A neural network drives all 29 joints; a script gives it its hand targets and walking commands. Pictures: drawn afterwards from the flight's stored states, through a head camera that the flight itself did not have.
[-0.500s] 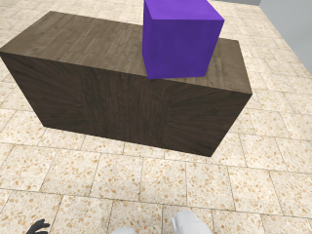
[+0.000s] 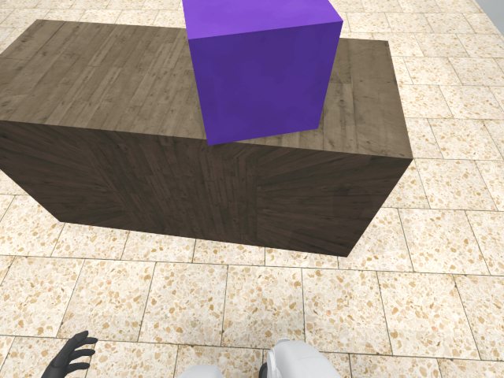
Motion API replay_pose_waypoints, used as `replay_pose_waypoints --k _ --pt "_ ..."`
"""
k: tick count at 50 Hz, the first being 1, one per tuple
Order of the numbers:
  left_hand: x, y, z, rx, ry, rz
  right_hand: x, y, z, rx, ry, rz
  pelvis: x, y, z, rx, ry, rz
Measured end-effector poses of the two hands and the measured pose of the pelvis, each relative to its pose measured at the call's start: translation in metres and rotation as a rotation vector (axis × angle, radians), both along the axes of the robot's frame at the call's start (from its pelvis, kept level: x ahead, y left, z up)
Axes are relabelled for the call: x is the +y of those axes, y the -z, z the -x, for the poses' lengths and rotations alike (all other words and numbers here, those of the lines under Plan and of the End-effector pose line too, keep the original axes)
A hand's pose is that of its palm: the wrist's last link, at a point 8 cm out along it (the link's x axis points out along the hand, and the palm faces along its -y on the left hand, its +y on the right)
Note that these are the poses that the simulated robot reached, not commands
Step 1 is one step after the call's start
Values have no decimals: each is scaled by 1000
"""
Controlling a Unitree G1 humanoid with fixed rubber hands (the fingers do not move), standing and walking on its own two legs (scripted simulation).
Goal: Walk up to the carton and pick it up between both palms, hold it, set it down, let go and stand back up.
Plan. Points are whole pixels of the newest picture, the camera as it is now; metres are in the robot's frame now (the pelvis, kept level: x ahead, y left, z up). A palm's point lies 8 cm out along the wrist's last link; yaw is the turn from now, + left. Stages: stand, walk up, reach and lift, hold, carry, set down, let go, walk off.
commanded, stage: walk up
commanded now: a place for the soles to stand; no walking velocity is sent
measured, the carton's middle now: (255, 63) +0.75 +0.00 +0.04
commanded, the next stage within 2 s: none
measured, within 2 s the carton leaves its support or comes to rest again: neither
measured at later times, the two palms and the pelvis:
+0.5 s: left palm (118, 376) +0.12 +0.22 -0.09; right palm (501, 339) +0.17 -0.40 -0.09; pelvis +0.05 -0.09 +0.00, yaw -4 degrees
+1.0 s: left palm out of the picture +0.09 +0.34 -0.10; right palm (439, 374) +0.12 -0.30 -0.12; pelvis +0.03 +0.02 -0.02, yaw -6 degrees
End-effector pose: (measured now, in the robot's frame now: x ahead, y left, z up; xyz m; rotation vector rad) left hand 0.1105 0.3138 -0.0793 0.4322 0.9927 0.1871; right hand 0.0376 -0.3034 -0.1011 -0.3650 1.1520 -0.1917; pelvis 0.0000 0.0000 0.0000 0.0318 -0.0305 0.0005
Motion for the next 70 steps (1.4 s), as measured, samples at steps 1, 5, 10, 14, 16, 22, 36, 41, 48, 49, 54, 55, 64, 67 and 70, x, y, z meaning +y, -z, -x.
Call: replay_pose_waypoints --k 1,5,10,14,16,22,36,41,48,49,54,55,64,67,70 --pt "-5 -2 0 7 -4 -1 -4 -2 -15 -29 -5 -6 -4 -2 -7 -9 2 -6" --pt "-19 -12 5 57 -21 -13 -14 -7 -68 -120 -19 -38 -18 -9 -29 -27 10 -26" --pt "-31 -12 14 136 -39 -8 -27 -19 -108 -164 -31 -33 -32 -16 -46 -29 22 -7" --pt "-43 3 1 156 -55 27 -48 -34 -100 -119 -10 49 -44 -19 -50 -39 29 41" --pt "-54 11 -12 145 -37 38 -62 -35 -85 -85 27 93 -51 -16 -51 -64 42 27" --pt "-81 13 -22 123 -20 32 -87 -26 -100 -115 48 84 -76 -9 -51 -53 53 -4" --pt "-75 -19 30 170 -67 -169 -79 29 -132 -163 48 -134 -84 6 -35 -53 85 18" --pt "-44 -18 31 159 -64 -186 -57 38 -118 -125 71 -129 -56 11 -32 -40 90 41" --pt "14 17 28 141 -55 -127 -5 31 -100 -132 74 -67 5 24 -27 -63 96 73" --pt "20 21 25 137 -46 -117 1 28 -92 -132 80 -55 14 24 -27 -70 103 76" --pt "41 18 8 117 -14 -73 21 -1 -49 -87 135 1 42 8 -26 -84 133 89" --pt "44 15 6 121 -8 -68 23 -8 -43 -80 148 13 47 2 -26 -79 140 85" --pt "71 -9 -2 170 38 -50 43 -44 -13 -67 200 60 72 -26 -27 14 185 67" --pt "74 -8 -5 164 51 -41 47 -45 -1 -69 208 69 75 -25 -26 8 194 69" --pt "70 -5 -6 148 58 -21 47 -47 12 -65 218 78 74 -25 -25 -9 197 68"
